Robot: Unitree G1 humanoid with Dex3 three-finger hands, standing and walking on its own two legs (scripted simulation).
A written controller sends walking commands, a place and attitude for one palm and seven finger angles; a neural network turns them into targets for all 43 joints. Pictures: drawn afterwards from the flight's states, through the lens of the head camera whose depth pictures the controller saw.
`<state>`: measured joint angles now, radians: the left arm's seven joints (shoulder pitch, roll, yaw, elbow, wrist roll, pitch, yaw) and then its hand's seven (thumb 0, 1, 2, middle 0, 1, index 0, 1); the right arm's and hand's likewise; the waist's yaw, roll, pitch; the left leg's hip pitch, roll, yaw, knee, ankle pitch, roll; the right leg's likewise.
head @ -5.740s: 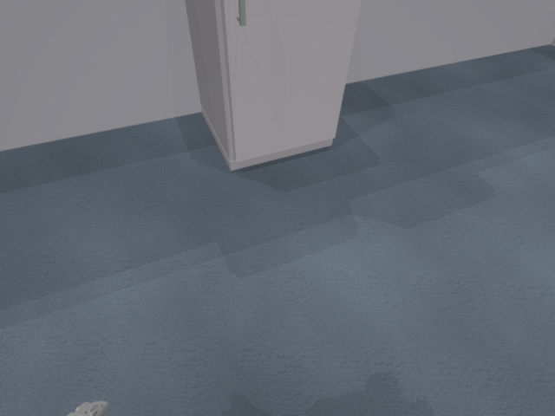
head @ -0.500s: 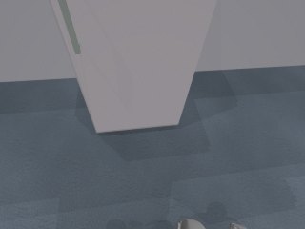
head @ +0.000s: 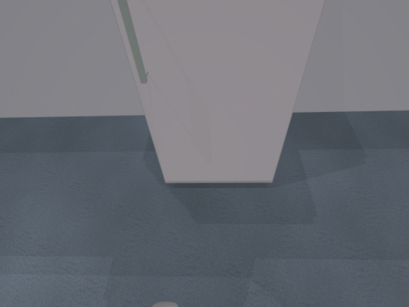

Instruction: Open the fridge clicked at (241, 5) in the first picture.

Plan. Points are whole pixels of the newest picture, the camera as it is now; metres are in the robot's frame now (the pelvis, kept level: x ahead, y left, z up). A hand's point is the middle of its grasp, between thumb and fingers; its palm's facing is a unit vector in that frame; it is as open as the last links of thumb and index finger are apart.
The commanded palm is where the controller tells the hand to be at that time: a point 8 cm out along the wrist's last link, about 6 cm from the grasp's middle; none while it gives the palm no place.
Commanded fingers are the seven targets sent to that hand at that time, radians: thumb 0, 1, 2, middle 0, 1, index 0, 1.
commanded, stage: take the last steps up to it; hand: left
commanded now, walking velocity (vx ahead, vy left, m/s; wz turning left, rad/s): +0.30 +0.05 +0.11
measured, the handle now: (131, 26) +0.80 +0.26 +0.17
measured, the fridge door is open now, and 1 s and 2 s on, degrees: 0 0 0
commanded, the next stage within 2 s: come to a stop and stand still in 1.00 s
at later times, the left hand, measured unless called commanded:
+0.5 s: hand out of the picture +0.11 +0.24 -0.17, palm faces +0.08 -0.98 -0.18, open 7.4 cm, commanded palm none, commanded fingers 0.00 0.90 0.90 -0.20 -0.30 -0.20 -0.30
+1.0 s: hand (130, 263) +0.25 +0.22 -0.19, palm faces +0.14 -0.98 -0.16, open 7.3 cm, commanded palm none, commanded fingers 0.00 0.90 0.90 -0.20 -0.30 -0.20 -0.30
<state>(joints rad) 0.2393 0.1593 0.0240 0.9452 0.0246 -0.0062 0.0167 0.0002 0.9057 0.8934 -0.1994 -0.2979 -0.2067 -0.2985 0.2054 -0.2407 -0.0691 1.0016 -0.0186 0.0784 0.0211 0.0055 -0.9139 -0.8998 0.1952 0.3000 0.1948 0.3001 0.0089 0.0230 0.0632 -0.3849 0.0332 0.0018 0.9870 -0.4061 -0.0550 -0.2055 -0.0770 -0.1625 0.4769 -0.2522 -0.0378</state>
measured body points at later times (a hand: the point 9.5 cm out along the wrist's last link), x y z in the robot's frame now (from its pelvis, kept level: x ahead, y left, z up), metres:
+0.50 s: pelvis +0.08 +0.05 +0.00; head +0.10 +0.05 +0.45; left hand +0.11 +0.29 -0.16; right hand +0.04 -0.18 -0.16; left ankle -0.02 +0.15 -0.74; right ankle +0.17 -0.08 -0.70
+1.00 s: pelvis +0.26 +0.04 -0.01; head +0.27 +0.06 +0.44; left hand +0.24 +0.27 -0.17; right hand +0.35 -0.19 -0.15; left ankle +0.33 +0.16 -0.74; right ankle +0.23 -0.08 -0.74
